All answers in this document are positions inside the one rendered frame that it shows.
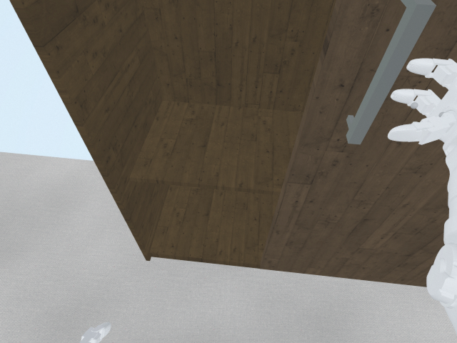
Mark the robot right forearm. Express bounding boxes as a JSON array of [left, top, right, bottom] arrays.
[[443, 130, 457, 245]]

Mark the robot right upper arm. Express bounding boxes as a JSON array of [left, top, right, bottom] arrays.
[[426, 242, 457, 334]]

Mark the wardrobe door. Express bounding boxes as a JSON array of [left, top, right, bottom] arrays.
[[260, 0, 457, 287]]

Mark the left robot hand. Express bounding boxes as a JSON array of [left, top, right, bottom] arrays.
[[79, 322, 111, 343]]

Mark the right robot hand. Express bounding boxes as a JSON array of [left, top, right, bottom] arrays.
[[388, 59, 457, 145]]

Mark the handle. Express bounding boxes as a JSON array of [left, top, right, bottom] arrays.
[[346, 0, 436, 144]]

